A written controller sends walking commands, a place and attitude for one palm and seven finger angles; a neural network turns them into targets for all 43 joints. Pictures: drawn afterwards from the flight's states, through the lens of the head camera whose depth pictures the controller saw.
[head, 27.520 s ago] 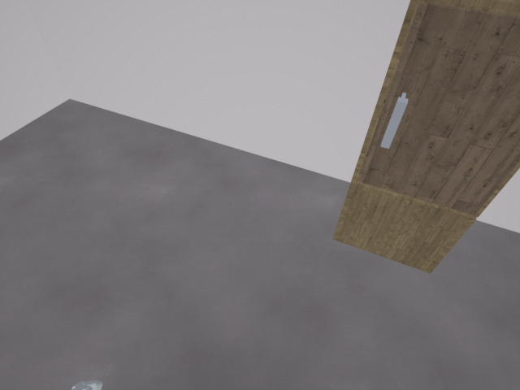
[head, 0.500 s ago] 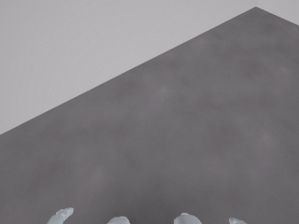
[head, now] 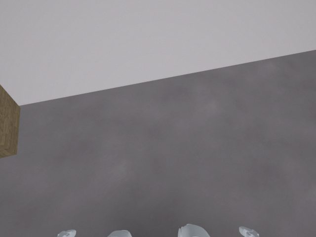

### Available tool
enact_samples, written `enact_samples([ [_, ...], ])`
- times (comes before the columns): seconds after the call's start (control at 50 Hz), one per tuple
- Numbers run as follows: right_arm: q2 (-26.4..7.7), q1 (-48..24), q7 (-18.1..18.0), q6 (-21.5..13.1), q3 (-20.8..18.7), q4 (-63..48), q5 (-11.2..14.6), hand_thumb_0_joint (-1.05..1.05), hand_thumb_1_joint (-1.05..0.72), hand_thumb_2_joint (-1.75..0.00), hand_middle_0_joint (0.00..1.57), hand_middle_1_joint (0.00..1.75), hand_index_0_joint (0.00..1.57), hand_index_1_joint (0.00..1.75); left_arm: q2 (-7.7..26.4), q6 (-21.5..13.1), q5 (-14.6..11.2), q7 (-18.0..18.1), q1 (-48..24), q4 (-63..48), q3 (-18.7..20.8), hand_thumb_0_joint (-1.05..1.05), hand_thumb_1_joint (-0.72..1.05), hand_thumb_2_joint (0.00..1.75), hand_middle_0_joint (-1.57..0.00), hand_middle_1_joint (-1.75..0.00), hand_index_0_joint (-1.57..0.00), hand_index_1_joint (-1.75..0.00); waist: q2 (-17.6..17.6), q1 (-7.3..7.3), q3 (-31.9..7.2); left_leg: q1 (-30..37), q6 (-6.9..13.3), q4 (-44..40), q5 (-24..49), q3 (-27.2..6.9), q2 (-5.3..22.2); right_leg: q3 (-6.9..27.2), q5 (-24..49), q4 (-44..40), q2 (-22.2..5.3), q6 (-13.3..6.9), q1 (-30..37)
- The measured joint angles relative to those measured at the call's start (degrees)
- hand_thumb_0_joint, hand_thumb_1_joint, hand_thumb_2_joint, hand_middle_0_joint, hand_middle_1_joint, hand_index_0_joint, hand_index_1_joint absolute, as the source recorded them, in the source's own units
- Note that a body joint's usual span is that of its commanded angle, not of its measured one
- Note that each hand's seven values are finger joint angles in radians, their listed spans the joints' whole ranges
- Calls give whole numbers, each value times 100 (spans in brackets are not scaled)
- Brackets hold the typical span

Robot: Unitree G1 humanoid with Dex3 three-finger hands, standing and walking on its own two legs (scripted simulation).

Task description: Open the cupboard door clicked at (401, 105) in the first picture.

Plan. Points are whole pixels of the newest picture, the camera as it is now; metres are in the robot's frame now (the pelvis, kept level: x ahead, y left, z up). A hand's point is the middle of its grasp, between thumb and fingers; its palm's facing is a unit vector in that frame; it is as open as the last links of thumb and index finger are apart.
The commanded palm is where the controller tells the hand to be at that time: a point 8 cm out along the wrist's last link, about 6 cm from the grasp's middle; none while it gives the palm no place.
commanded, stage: turn to face it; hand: left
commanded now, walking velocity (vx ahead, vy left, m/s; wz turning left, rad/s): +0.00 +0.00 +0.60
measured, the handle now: out of the picture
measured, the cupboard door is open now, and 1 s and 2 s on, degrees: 44 44 44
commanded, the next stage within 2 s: take the last steps up to it in 1.74 s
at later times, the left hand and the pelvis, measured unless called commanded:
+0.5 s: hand out of the picture +0.00 +0.16 -0.16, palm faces +0.31 -0.93 -0.22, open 7.4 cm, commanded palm none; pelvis +0.00 -0.04 +0.01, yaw +18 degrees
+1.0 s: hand out of the picture -0.03 +0.13 -0.14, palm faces +0.56 -0.77 -0.30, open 7.4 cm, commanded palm none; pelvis +0.02 -0.09 +0.01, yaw +37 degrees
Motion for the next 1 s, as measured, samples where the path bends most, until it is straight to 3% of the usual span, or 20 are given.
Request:
enact_samples([
  [0.08,-2,89,-27,32,13,89,-16,0,-91,-90,20,30,20,30,39,-19,-20,-22,-103,-81,33,1,91,90,-20,-30,-20,-29,168,13,-26,91,-75,-326,241,-262,3,201,227,-363,129,-3,-11],
  [0.18,-52,174,3,143,-50,150,-8,1,-90,-90,20,30,20,30,46,-141,-38,-30,-121,-246,14,1,91,90,-20,-30,-20,-29,402,-51,-100,-75,-272,-174,242,-641,-1,197,668,-2271,326,-94,750],
  [0.2,-66,202,15,174,-76,141,18,1,-90,-90,20,30,20,30,58,-202,-16,-22,-79,-299,8,1,91,90,-20,-30,-20,-29,396,-43,-152,-205,-267,25,126,-671,-40,201,786,-2700,306,-207,910],
  [0.24,-173,134,31,242,-156,190,33,1,-90,-90,20,30,20,30,-55,-268,28,19,-83,-305,-30,0,91,90,-20,-30,-20,-29,552,-63,-65,-566,-258,1061,-730,-668,-66,30,828,-2580,307,-378,912],
  [0.28,-240,67,52,296,-206,238,27,1,-91,-90,20,30,20,30,-157,-286,31,52,-20,-315,-76,0,91,90,-20,-30,-20,-29,572,-79,4,-909,-284,2262,-996,-464,-88,-112,867,-2640,224,-433,1029],
  [0.32,-245,20,84,322,-223,247,38,1,-91,-90,20,30,20,30,-226,-274,41,72,61,-290,-107,0,91,90,-20,-30,-20,-29,490,-97,31,-1028,-347,2791,-977,-214,-39,-222,948,-2826,125,-441,1172],
  [0.36,-208,-11,115,327,-212,228,52,1,-91,-90,20,30,20,30,-265,-270,50,69,130,-245,-136,0,91,90,-20,-30,-20,-29,358,-110,34,-931,-405,2612,-937,4,20,-336,1018,-3003,18,-438,1285],
  [0.46,-110,-94,148,262,-130,167,83,1,-91,-90,19,30,19,30,-288,-299,63,20,243,-155,-166,0,90,90,-20,-30,-20,-30,85,-35,42,-285,-405,1048,-814,339,65,-677,959,-2995,-212,-368,1359],
  [0.5,-101,-115,155,209,-93,114,81,1,-91,-90,19,30,19,30,-258,-287,39,-5,300,-124,-144,0,90,90,-20,-30,-21,-30,32,-14,19,65,-343,247,-336,401,53,-830,791,-2722,-294,-306,1281],
  [0.52,-145,-87,166,164,-77,47,69,1,-91,-90,20,30,19,30,-257,-261,17,-21,364,-135,-129,0,90,90,-20,-30,-21,-30,108,-11,-60,218,-201,-147,82,313,114,-915,669,-2454,-277,-263,1144],
  [0.58,-49,-130,95,42,-55,0,13,1,-91,-90,20,30,19,30,-81,-67,0,-10,216,-53,-53,0,90,90,-20,-30,-21,-30,-46,-2,-3,-46,56,189,-101,138,-8,-367,-270,-936,-178,-74,485],
  [0.64,0,-47,-2,4,-10,0,-6,1,-91,-90,20,30,20,30,6,7,-3,-2,45,9,9,1,91,90,-20,-30,-20,-30,10,11,5,-40,19,32,8,-90,-29,8,-74,-39,29,-16,32],
  [0.7,14,35,-29,22,18,59,-13,0,-91,-90,20,30,20,30,44,-13,-13,-23,-46,-56,38,1,91,90,-20,-30,-20,-29,116,24,-11,55,-26,-253,209,-287,-34,179,160,-195,120,-9,-33],
  [0.8,-16,144,-4,102,-17,130,-29,1,-90,-90,20,30,20,30,45,-69,-31,-33,-165,-196,28,1,91,90,-20,-30,-20,-29,349,-50,-61,7,-173,-343,327,-647,-39,261,302,-1490,293,-72,427],
  [0.86,-58,227,12,178,-76,140,17,1,-90,-90,20,30,20,30,47,-204,-18,-24,-120,-320,7,0,91,90,-20,-30,-20,-29,414,-61,-164,-244,-262,14,158,-820,-125,237,762,-2788,347,-220,994],
  [0.88,-116,199,19,207,-116,168,33,1,-90,-90,20,30,20,30,-14,-244,10,1,-130,-317,-4,0,91,90,-20,-30,-20,-29,514,-63,-127,-401,-263,435,-297,-836,-118,159,787,-2725,371,-314,982],
  [0.94,-231,134,40,297,-201,253,29,1,-91,-90,20,30,20,30,-184,-274,28,57,-63,-321,-72,0,91,90,-20,-30,-20,-29,584,-108,-20,-888,-289,2186,-1019,-507,-151,-88,816,-2708,243,-437,1150],
  [1.0,-226,76,92,329,-207,274,45,1,-91,-90,20,30,20,30,-264,-277,38,68,65,-274,-120,0,91,90,-20,-30,-20,-29,427,-133,14,-968,-391,2694,-971,-103,-46,-270,918,-2981,70,-445,1391],
])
